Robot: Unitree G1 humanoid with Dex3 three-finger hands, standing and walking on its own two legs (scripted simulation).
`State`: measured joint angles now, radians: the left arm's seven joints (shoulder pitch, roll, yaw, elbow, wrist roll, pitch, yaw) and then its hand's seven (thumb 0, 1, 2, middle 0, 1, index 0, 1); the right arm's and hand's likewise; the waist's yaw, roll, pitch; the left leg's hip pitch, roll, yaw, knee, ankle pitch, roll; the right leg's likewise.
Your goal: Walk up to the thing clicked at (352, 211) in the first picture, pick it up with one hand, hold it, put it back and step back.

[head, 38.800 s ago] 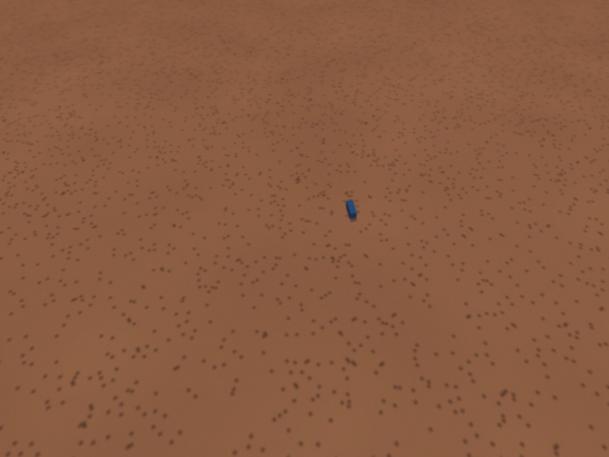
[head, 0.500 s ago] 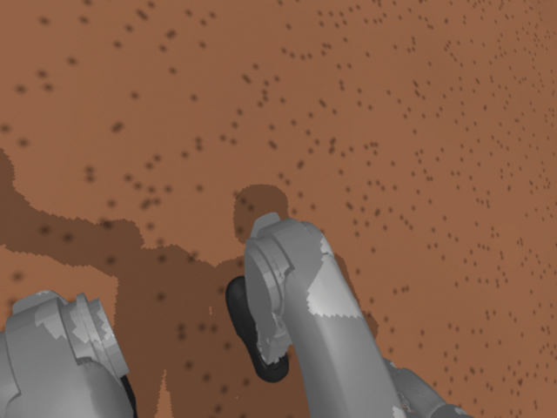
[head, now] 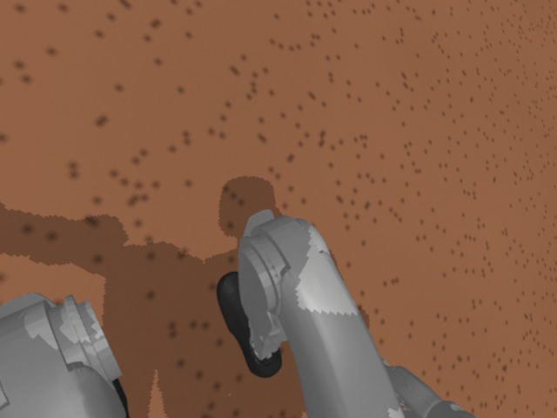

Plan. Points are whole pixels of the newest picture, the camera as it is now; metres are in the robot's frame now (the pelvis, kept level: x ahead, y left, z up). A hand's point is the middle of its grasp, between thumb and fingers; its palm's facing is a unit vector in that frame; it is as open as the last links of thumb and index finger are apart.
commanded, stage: open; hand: left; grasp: from above
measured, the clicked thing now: out of the picture +0.47 +0.33 -0.28
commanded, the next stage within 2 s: withdraw in 0.90 s
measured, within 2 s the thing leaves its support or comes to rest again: neither
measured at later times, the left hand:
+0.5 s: hand out of the picture +0.45 +0.33 -0.25, palm faces -0.46 -0.13 -0.88, open 10.0 cm
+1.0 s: hand out of the picture +0.45 +0.33 -0.25, palm faces -0.46 -0.13 -0.88, open 12.0 cm
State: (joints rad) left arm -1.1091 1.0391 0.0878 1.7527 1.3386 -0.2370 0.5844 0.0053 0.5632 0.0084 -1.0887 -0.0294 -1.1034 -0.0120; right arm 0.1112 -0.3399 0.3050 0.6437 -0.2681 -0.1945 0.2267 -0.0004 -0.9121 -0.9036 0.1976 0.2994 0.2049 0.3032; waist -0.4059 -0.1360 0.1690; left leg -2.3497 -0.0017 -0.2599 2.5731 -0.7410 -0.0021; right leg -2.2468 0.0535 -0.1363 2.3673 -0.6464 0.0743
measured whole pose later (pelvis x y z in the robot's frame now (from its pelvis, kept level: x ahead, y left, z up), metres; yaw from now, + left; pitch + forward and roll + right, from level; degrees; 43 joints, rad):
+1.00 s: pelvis +0.00 +0.00 +0.00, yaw +0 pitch +28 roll -15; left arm -1.11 1.06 0.08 1.74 1.32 -0.23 0.58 0.00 -0.15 0.68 -0.38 -0.71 -0.38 -0.70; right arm 0.11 -0.35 0.32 0.62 -0.26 -0.20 0.23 0.00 -0.90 -0.90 0.20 0.30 0.21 0.30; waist -0.41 -0.15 0.18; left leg -2.34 0.00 -0.27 2.56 -0.73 0.00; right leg -2.24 0.05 -0.14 2.35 -0.63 0.08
